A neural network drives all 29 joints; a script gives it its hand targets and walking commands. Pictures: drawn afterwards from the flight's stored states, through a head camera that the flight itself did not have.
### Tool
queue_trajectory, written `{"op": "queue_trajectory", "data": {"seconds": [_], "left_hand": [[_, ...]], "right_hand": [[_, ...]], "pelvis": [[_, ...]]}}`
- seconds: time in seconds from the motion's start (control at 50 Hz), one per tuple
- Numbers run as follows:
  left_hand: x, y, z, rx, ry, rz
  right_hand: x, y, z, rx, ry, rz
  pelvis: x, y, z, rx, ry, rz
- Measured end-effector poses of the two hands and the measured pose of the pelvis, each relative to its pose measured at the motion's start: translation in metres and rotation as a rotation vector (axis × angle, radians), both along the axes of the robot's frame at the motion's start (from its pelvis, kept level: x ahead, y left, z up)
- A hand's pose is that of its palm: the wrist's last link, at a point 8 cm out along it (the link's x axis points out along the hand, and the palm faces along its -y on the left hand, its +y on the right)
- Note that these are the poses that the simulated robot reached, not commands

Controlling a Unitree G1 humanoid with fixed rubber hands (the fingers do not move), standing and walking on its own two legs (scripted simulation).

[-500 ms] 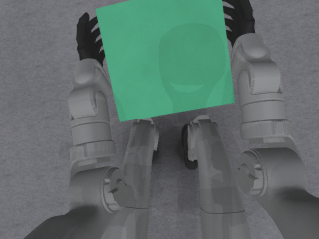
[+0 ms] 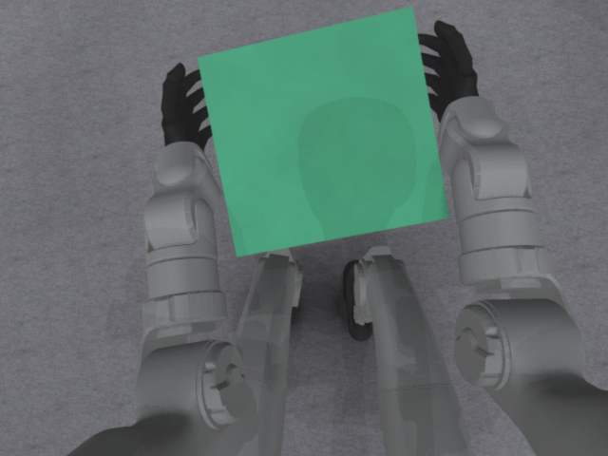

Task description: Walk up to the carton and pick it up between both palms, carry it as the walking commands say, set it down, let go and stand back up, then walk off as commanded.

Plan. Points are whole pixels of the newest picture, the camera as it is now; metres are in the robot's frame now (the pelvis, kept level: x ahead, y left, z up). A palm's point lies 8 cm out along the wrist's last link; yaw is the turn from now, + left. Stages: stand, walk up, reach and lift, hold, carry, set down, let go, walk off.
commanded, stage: reach and lift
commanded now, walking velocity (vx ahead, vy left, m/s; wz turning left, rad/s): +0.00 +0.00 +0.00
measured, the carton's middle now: (324, 155) +0.44 +0.02 -0.12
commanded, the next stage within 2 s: none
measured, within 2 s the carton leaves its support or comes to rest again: neither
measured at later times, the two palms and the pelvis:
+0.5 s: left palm (156, 115) +0.43 +0.18 +0.03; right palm (492, 72) +0.47 -0.12 +0.04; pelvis +0.03 +0.00 +0.07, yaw +0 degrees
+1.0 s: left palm (70, 60) +0.42 +0.19 +0.14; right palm (555, 1) +0.46 -0.11 +0.14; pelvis +0.14 +0.00 +0.14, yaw +0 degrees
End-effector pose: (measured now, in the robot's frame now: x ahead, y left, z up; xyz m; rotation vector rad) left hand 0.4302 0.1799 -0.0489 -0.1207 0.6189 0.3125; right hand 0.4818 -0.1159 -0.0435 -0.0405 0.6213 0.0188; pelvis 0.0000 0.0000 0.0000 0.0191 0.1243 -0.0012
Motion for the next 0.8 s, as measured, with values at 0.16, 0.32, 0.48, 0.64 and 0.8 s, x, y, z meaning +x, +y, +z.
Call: {"op": "queue_trajectory", "data": {"seconds": [0.16, 0.32, 0.48, 0.64, 0.8], "left_hand": [[-0.003, 0.002, 0.023, -0.001, 0.002, 0.003], [-0.002, 0.002, 0.049, -0.012, -0.003, -0.004], [-0.002, -0.001, 0.078, -0.018, 0.006, -0.017], [-0.007, -0.004, 0.120, -0.028, 0.040, -0.018], [-0.004, -0.001, 0.173, -0.010, 0.026, -0.017]], "right_hand": [[-0.003, 0.003, 0.022, 0.009, 0.004, -0.001], [-0.004, 0.002, 0.050, 0.005, 0.000, -0.014], [-0.010, -0.002, 0.077, 0.008, 0.010, -0.033], [-0.020, -0.006, 0.116, 0.025, 0.048, -0.055], [-0.011, -0.002, 0.169, 0.022, 0.031, -0.033]], "pelvis": [[-0.001, -0.002, 0.018, 0.001, -0.018, 0.002], [0.006, -0.003, 0.040, 0.000, -0.045, 0.004], [0.024, -0.002, 0.062, -0.002, -0.043, 0.004], [0.064, 0.001, 0.085, -0.001, 0.069, -0.001], [0.106, 0.003, 0.111, 0.000, 0.016, -0.007]]}}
